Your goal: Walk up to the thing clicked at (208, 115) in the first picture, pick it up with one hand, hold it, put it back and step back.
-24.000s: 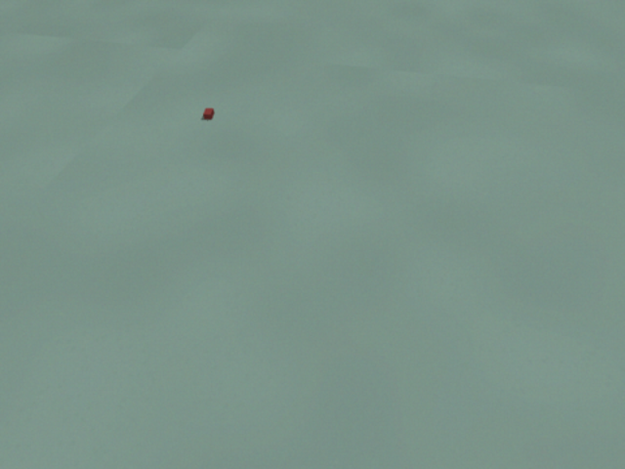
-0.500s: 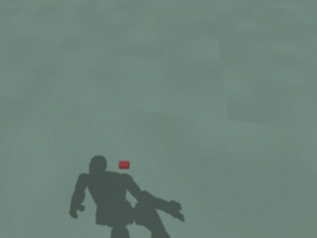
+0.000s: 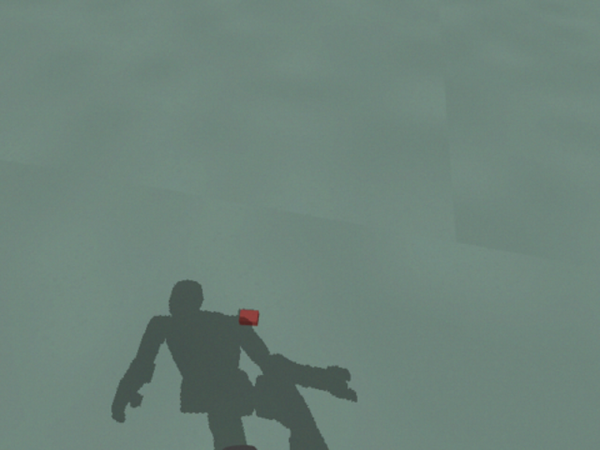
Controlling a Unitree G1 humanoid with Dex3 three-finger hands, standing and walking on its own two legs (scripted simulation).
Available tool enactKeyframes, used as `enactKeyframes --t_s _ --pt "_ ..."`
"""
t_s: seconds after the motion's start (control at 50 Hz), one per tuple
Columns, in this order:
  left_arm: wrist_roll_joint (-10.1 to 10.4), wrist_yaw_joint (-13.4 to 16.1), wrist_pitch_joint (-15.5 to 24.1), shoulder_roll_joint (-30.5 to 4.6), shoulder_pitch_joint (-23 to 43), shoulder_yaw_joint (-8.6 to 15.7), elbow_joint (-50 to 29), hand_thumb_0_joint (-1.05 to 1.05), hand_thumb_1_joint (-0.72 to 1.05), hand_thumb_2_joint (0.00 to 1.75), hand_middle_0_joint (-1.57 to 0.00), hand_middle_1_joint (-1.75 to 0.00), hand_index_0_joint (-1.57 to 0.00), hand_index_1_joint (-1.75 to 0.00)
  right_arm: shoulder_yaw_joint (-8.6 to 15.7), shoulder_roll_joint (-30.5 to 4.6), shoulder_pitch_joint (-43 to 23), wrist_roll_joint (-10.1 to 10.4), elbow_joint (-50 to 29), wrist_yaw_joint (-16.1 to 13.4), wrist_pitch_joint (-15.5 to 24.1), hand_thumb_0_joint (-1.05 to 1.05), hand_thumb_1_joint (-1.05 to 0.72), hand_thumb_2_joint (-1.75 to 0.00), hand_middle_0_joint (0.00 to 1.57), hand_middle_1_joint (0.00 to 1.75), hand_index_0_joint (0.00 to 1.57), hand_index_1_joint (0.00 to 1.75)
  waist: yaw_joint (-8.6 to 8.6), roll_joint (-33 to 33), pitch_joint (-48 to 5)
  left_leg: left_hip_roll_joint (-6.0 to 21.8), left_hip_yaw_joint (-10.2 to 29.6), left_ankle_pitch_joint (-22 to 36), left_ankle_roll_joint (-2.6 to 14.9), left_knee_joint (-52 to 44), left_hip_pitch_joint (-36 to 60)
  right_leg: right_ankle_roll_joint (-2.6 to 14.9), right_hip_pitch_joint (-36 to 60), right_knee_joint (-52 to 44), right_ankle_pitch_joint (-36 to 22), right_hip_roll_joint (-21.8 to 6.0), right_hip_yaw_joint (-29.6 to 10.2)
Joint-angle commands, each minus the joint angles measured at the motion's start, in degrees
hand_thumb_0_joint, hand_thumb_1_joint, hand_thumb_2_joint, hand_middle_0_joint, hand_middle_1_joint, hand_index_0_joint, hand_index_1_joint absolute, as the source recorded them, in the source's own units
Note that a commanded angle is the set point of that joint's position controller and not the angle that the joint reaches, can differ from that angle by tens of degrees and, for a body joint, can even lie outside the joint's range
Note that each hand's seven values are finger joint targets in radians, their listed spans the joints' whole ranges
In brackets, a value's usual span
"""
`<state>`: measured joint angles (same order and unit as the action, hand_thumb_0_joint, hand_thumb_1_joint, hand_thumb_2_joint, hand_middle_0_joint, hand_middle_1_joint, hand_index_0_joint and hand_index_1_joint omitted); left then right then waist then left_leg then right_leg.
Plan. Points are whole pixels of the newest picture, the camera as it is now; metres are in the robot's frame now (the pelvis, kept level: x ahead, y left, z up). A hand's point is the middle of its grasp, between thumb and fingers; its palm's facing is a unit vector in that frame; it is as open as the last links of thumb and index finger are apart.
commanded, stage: walk up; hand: left
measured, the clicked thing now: (249, 317) +0.65 +0.19 -0.74
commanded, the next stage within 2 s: none
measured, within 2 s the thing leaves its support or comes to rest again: neither
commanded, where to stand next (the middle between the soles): +0.26 -0.04 m, yaw -1 degrees
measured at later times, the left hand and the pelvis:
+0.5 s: hand (153, 382) +0.23 +0.24 -0.12, palm faces -0.03 -0.91 -0.41, open 7.4 cm; pelvis +0.15 -0.03 +0.00, yaw -1 degrees
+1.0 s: hand (164, 365) +0.27 +0.24 -0.15, palm faces -0.05 -0.93 -0.36, open 7.4 cm; pelvis +0.19 -0.02 +0.00, yaw -2 degrees
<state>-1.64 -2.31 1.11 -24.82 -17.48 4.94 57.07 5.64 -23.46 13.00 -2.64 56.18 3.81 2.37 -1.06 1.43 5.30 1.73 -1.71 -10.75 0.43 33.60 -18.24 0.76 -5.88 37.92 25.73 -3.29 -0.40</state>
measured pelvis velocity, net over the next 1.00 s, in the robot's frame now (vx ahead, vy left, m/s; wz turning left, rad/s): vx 0.19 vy -0.02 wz -0.03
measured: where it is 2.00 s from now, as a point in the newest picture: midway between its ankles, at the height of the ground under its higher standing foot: outside the picture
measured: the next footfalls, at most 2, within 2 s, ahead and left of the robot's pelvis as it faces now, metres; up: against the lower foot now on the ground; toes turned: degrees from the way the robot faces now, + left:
right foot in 0.38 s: +0.22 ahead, -0.14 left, +0.00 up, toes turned -2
left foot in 0.68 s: +0.29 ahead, +0.11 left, +0.00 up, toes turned +0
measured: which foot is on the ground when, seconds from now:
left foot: down 0.00-0.40, up 0.42-0.66, down 0.68-1.00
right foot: up 0.00-0.36, down 0.38-1.00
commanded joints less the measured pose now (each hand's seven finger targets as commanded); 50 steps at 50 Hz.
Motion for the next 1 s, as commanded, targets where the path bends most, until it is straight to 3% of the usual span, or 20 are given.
enactKeyframes --t_s 0.0,0.08,0.2,0.26,0.32,0.34,0.36,0.38,0.4,0.48,0.58,0.62,0.66,0.68,0.7,0.72,0.76,0.82,0.88,0.98 --pt "1.18 0.93 1.5 -12.08 2.78 1.12 -7.41 0.0 0.9 0.9 -0.2 -0.3 -0.2 -0.3 4.49 -18.54 5.68 1.29 -5.18 -1.7 1.81 0.0 -0.9 -0.9 0.2 0.3 0.2 0.3 4.47 -6.26 -1.99 20.05 34.71 -29.78 13.89 -23.16 14.26 3.39 -28.42 28.02 4.46 2.69 -9.11" --pt "1.18 -0.03 1.22 -11.63 -4.13 1.24 -4.54 0.0 0.9 0.9 -0.2 -0.3 -0.2 -0.3 2.48 -14.6 2.25 1.57 -8.02 -2.2 2.59 0.0 -0.9 -0.9 0.2 0.3 0.2 0.3 1.31 -9.83 0.76 13.73 16.8 -16.63 10.51 -23.22 5.88 0.93 -22.48 19.45 -5.55 -0.12 -5.48" --pt "0.04 -1.85 1.4 -9.89 1.75 1.6 -8.8 0.0 0.9 0.9 -0.2 -0.3 -0.2 -0.3 2.82 -15.42 4.51 1.48 -10.57 -1.75 2.91 0.0 -0.9 -0.9 0.2 0.3 0.2 0.3 2.82 -9.54 1.61 12.96 10.55 -15.91 11.83 -22.49 3.98 -0.18 -17.7 2.94 -10.24 -1.8 0.09" --pt "0.13 -1.88 1.8 -9.53 0.59 2.06 -8.79 0.0 0.9 0.9 -0.2 -0.3 -0.2 -0.3 2.7 -15.39 3.05 1.68 -11.91 -1.61 2.48 0.0 -0.9 -0.9 0.2 0.3 0.2 0.3 1.77 -9.31 0.8 12.09 8.78 -16.11 10.7 -19.65 1.27 0.26 -12.03 -0.73 -12.7 -0.24 2.41" --pt "-0.11 -0.67 2.78 -9.12 -3.99 2.36 -7.67 0.0 0.9 0.9 -0.2 -0.3 -0.2 -0.3 1.16 -12.26 2.79 1.98 -12.88 -1.87 1.61 0.0 -0.9 -0.9 0.2 0.3 0.2 0.3 -1.39 -3.72 -1.83 8.73 4.25 -4.67 7.76 -6.28 -1.25 0.98 -1.09 -7.64 -13.75 2.85 4.38" --pt "-0.24 0.33 3.47 -10.09 -4.75 2.38 -7.97 0.0 0.9 0.9 -0.2 -0.3 -0.2 -0.3 -0.32 -8.47 5.24 2.44 -12.54 -2.41 1.37 0.0 -0.9 -0.9 0.2 0.3 0.2 0.3 -1.89 2.59 -3.74 5.56 0.68 2.32 5.1 4.58 -1.77 2.57 2.98 -14.05 -15.29 0.0 -0.98" --pt "-0.32 1.18 4.09 -14.88 -7.2 3.59 -8.88 0.0 0.9 0.9 -0.2 -0.3 -0.2 -0.3 -1.61 -5.33 7.12 2.89 -13.86 -2.7 1.56 0.0 -0.9 -0.9 0.2 0.3 0.2 0.3 -2.17 15.19 -7.64 -0.27 -2.43 -6.31 1.78 20.86 -7.33 7.18 7.41 -18.66 -22.04 -13.09 -20.31" --pt "0.77 1.3 3.89 -16.64 -6.37 3.44 -9.48 0.0 0.9 0.9 -0.2 -0.3 -0.2 -0.3 -0.93 -8.56 7.12 2.71 -12.97 -3.38 0.88 0.0 -0.9 -0.9 0.2 0.3 0.2 0.3 -2.28 11.77 -5.79 -3.44 0.19 -22.24 1.09 25.54 -12.32 15.13 6.92 -19.76 -27.54 -19.53 -30.04" --pt "1.52 1.49 3.57 -16.5 -5.7 3.38 -9.91 0.0 0.9 0.9 -0.2 -0.3 -0.2 -0.3 -0.31 -10.39 7.28 2.32 -11.77 -4.02 0.46 0.0 -0.9 -0.9 0.2 0.3 0.2 0.3 -2.11 7.34 -4.46 -1.36 4.35 -24.27 1.14 30.58 -12.46 17.64 3.16 -17.61 -30.52 -20.63 -29.23" --pt "1.34 2.46 2.98 -12.63 -0.23 1.48 -11.77 0.0 0.9 0.9 -0.2 -0.3 -0.2 -0.3 -0.42 -9.69 7.85 3.31 -10.04 -3.79 0.28 0.0 -0.9 -0.9 0.2 0.3 0.2 0.3 0.75 8.41 -4.66 0.59 4.26 -17.6 0.37 23.49 -7.84 13.51 -2.94 -13.96 -41.81 -12.13 -9.86" --pt "1.25 3.02 2.04 -11.62 2.88 0.44 -12.26 0.0 0.9 0.9 -0.2 -0.3 -0.2 -0.3 -0.85 -7.4 5.14 2.71 -8.12 -3.97 0.01 0.0 -0.9 -0.9 0.2 0.3 0.2 0.3 0.55 8.03 -7.12 -0.98 -0.51 -5.75 -0.13 4.7 2.14 10.66 -6.7 -5.89 -48.85 -9.88 -4.03" --pt "2.23 2.99 1.21 -10.72 5.77 -0.27 -12.64 0.0 0.9 0.9 -0.2 -0.3 -0.2 -0.3 -0.44 -7.85 6.19 2.43 -6.88 -4.32 0.25 0.0 -0.9 -0.9 0.2 0.3 0.2 0.3 2.74 5.29 -7.55 -1.51 -0.6 6.68 1.15 -3.84 9.55 7.49 -12.39 -2.37 -37.64 -8.67 -3.77" --pt "3.07 2.82 0.1 -6.72 5.29 -1.45 -12.65 0.0 0.9 0.9 -0.2 -0.3 -0.2 -0.3 0.72 -13.92 2.05 1.36 -8.2 -4.62 0.69 0.0 -0.9 -0.9 0.2 0.3 0.2 0.3 0.89 -6.86 -7.51 12.3 17.94 14.35 5.93 -9.57 9.35 1.66 -17.87 3.13 -12.77 -0.19 -0.88" --pt "3.1 3.2 -0.88 -8.75 3.66 -0.95 -10.36 0.0 0.9 0.9 -0.2 -0.3 -0.2 -0.3 0.72 -16.21 -1.15 2.64 -8.61 -4.51 0.69 0.0 -0.9 -0.9 0.2 0.3 0.2 0.3 0.42 -10.38 -8.08 17.68 23.18 10.7 12.7 -10.64 2.81 1.2 -11.03 7.85 0.34 2.45 0.38" --pt "2.53 3.36 -1.16 -9.45 3.5 -0.71 -8.59 0.0 0.9 0.9 -0.2 -0.3 -0.2 -0.3 0.52 -15.58 -3.71 2.34 -8.47 -4.41 0.5 0.0 -0.9 -0.9 0.2 0.3 0.2 0.3 0.0 -10.36 -7.26 17.62 24.0 8.34 13.66 -10.96 -0.08 1.24 -9.03 9.54 5.26 2.09 -0.82" --pt "2.39 3.18 -1.02 -8.67 3.57 -0.75 -7.89 0.0 0.9 0.9 -0.2 -0.3 -0.2 -0.3 -0.37 -14.14 -5.54 2.38 -8.44 -4.52 0.36 0.0 -0.9 -0.9 0.2 0.3 0.2 0.3 -1.07 -10.11 -6.53 15.39 20.22 7.48 12.35 -10.11 -1.51 1.82 -8.0 6.96 3.97 1.74 -1.09" --pt "2.14 3.03 -0.09 -9.3 2.2 -0.71 -5.58 0.0 0.9 0.9 -0.2 -0.3 -0.2 -0.3 -1.06 -12.74 -7.62 2.66 -7.76 -4.54 -0.18 0.0 -0.9 -0.9 0.2 0.3 0.2 0.3 -2.04 -10.3 -6.72 10.07 12.05 14.76 6.88 -3.62 -0.29 2.01 -5.57 -3.65 -13.76 -0.1 -1.5" --pt "1.66 2.87 0.66 -12.47 7.69 -0.46 -5.29 0.0 0.9 0.9 -0.2 -0.3 -0.2 -0.3 -1.7 -9.96 -5.41 3.51 -5.58 -4.39 -0.67 0.0 -0.9 -0.9 0.2 0.3 0.2 0.3 1.48 -4.77 -9.82 4.28 6.67 7.91 2.4 -1.26 6.2 4.87 -8.24 -7.61 -23.39 -5.79 -7.85" --pt "1.9 2.72 0.33 -9.74 10.17 -1.93 -3.96 0.0 0.9 0.9 -0.2 -0.3 -0.2 -0.3 -1.81 -10.62 -8.36 3.01 -3.74 -4.19 -0.55 0.0 -0.9 -0.9 0.2 0.3 0.2 0.3 0.91 -4.56 -9.57 6.56 8.57 7.86 3.48 -4.57 7.84 2.38 -8.06 -8.38 -19.71 -2.84 -4.45" --pt "1.78 2.49 0.49 -9.59 11.3 -2.36 -0.44 0.0 0.9 0.9 -0.2 -0.3 -0.2 -0.3 -2.78 -9.81 -11.32 3.2 -0.96 -3.77 -0.71 0.0 -0.9 -0.9 0.2 0.3 0.2 0.3 0.84 -1.54 -7.43 5.66 7.2 3.86 2.58 -7.91 8.61 2.28 -7.5 -14.43 -16.8 -4.19 -6.43"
